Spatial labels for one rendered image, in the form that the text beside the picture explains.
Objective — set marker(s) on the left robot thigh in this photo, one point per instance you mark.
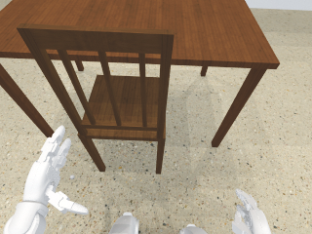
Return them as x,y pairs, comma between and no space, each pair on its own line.
125,224

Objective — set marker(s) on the left robot forearm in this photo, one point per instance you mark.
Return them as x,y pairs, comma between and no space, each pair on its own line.
29,218

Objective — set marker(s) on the left robot hand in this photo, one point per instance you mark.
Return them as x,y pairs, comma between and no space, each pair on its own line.
45,170

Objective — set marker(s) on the chair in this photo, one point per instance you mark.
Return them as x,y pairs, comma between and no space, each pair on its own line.
120,107

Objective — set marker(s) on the left robot shin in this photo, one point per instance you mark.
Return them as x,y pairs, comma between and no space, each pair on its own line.
127,213

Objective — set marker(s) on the right robot hand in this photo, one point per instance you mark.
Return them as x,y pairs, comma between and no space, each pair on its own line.
254,218

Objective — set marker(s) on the table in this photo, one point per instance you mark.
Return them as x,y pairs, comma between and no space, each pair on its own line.
207,33

